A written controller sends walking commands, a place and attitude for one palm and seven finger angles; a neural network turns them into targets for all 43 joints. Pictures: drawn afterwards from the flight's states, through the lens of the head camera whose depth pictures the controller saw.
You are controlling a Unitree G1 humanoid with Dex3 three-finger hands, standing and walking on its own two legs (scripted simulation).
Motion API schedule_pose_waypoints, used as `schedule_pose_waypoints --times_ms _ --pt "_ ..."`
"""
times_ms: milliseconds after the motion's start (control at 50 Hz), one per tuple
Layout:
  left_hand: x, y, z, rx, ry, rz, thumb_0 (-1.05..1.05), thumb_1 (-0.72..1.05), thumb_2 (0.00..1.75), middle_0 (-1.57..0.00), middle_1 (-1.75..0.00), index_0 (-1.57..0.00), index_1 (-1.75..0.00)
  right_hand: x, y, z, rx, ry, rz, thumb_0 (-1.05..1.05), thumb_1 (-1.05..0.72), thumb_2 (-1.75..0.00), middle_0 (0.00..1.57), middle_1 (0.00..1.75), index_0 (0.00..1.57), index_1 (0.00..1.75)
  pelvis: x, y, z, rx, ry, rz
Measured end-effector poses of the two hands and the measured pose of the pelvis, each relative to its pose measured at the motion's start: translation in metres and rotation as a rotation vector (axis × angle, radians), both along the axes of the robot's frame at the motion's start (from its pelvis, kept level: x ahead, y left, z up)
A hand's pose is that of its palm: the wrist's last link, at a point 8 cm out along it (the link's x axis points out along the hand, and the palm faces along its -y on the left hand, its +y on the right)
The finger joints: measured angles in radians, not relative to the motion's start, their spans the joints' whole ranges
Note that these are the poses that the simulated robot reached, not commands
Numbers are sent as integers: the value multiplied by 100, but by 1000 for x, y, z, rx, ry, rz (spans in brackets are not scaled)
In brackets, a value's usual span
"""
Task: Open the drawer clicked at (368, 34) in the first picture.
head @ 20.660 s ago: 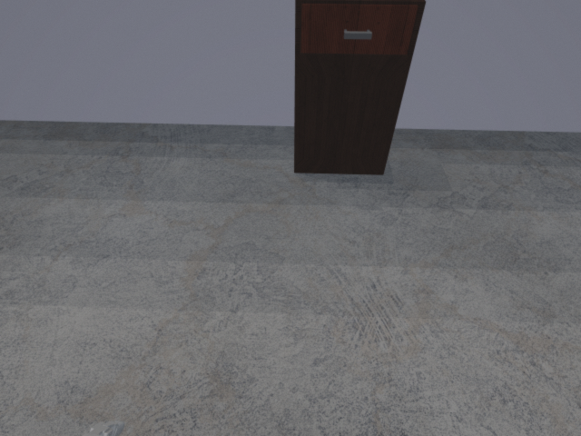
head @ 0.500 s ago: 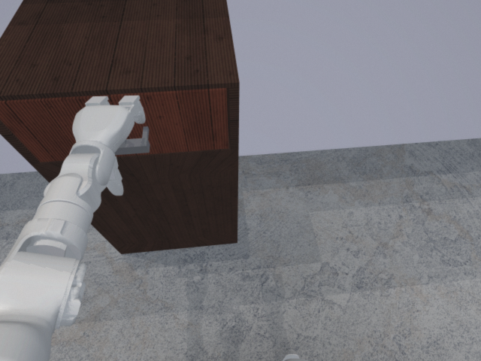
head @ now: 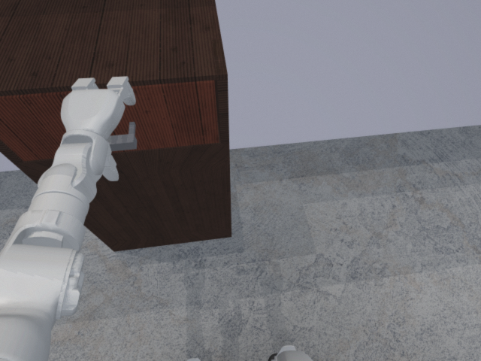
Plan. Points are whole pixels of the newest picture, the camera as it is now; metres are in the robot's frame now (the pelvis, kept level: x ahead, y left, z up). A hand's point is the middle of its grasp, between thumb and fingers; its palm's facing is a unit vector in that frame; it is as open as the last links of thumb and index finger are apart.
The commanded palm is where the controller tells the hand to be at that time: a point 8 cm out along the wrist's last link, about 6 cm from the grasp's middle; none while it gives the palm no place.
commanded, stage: re-aim the fingers above the handle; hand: left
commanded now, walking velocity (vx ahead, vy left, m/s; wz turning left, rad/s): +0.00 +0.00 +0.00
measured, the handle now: (108, 136) +0.54 +0.25 +0.00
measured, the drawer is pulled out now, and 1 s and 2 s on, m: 0.00 0.00 0.00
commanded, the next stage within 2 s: lower the fingers behind the handle in 0.60 s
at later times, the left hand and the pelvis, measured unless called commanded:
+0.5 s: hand (99, 146) +0.48 +0.23 +0.05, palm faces -0.03 -0.01 -1.00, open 13.8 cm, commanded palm +0.47 +0.25 +0.11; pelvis +0.00 -0.01 +0.00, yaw +1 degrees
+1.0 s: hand (99, 153) +0.48 +0.24 +0.02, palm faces -0.16 +0.02 -0.99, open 13.9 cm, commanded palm +0.47 +0.24 +0.08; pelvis -0.01 +0.00 +0.00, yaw -1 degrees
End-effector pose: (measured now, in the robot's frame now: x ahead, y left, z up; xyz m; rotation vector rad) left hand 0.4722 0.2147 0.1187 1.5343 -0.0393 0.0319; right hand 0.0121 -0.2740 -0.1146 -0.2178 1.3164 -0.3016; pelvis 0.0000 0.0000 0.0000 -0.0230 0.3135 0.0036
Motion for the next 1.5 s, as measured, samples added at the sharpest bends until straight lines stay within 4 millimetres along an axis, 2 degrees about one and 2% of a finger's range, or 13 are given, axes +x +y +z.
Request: schedule_pose_waypoints --times_ms 120,240,340,460,560,700,840,900,980,1060,1240,1380,1500 --pt "2 -5 1 49 -6 79 0 -48 30 -37 -126 -32 -123 -2 1 -9 48 4 -13 1 -91 -89 20 30 20 30 -2 -3 0 10 6 -23" --pt "-7 22 -7 74 132 214 0 -48 30 -34 -123 -32 -122 0 2 -7 58 -25 -43 1 -91 -89 20 30 20 30 -3 -8 5 17 -11 -35" --pt "-21 36 -14 72 197 156 0 -48 30 -32 -122 -32 -121 2 -6 0 16 -25 -25 1 -91 -89 21 30 20 30 -3 -11 6 13 -20 -16" --pt "-20 23 -17 38 121 12 0 -49 30 -32 -121 -32 -121 4 -19 5 -48 0 17 1 -91 -89 21 30 20 30 -5 -10 1 3 -3 15" --pt "-4 20 -14 16 20 40 0 -49 30 -32 -120 -32 -120 4 -21 4 -57 3 22 1 -91 -89 20 30 20 30 -5 -7 -4 -1 26 14" --pt "5 19 -7 44 32 122 0 -48 30 -36 -124 -37 -127 -3 -4 -5 8 19 -2 1 -91 -89 20 30 20 30 -3 -1 -3 -1 30 -3" --pt "5 18 -3 51 116 142 0 -49 30 -33 -122 -31 -124 -11 14 -6 48 2 -36 1 -91 -89 20 30 20 30 -4 1 1 5 3 -16" --pt "3 21 -9 61 156 125 0 -49 30 -32 -121 -29 -122 -15 15 -4 41 2 -41 1 -91 -89 21 30 20 30 -6 1 0 6 5 -19" --pt "-3 26 -33 65 206 91 0 -49 30 -32 -121 -30 -121 -23 11 -4 18 22 -38 1 -91 -89 21 30 20 30 -9 2 -3 5 21 -19" --pt "-8 26 -50 29 172 38 0 -49 30 -32 -121 -30 -120 -31 4 -5 -12 63 -23 0 -91 -89 21 30 20 30 -9 3 -8 1 48 -13" --pt "1 34 -52 31 27 95 0 -48 30 -32 -121 -31 -122 -30 -3 -12 -18 110 -3 1 -91 -89 20 30 20 30 -6 4 -18 -14 88 5" --pt "3 28 -50 49 125 167 0 -48 30 -33 -121 -33 -125 -17 5 -12 14 65 -20 1 -91 -89 20 30 20 30 -4 3 -12 -11 67 -4" --pt "3 31 -49 52 165 135 0 -48 30 -30 -123 -32 -123 -14 8 -12 9 39 -19 0 -91 -89 21 30 20 30 -5 2 -12 -6 60 -9"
